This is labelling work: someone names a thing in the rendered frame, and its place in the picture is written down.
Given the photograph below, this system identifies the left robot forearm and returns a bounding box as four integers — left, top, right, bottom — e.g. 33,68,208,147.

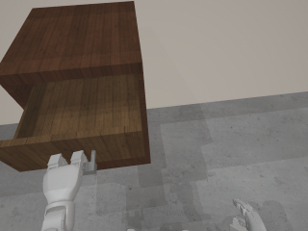
40,200,76,231

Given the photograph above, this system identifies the handle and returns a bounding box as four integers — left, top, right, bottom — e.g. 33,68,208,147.
46,150,97,176

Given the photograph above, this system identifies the robot left hand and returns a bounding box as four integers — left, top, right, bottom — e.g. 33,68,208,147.
42,150,88,204

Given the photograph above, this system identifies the cabinet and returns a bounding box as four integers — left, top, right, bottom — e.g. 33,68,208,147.
0,1,151,170

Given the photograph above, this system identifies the drawer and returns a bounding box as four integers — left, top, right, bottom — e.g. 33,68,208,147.
0,73,145,172

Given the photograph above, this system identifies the robot right hand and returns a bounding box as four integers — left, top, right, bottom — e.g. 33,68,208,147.
229,198,267,231

